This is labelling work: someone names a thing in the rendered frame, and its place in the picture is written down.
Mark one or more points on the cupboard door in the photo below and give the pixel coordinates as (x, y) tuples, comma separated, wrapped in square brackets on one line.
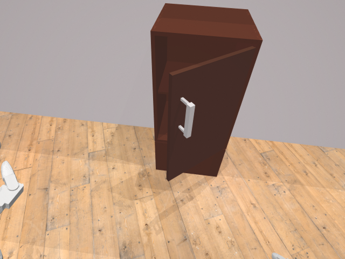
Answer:
[(215, 87)]

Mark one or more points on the robot left hand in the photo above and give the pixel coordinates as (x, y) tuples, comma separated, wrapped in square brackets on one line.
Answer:
[(12, 189)]

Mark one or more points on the handle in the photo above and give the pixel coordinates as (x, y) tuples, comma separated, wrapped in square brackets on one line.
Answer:
[(189, 116)]

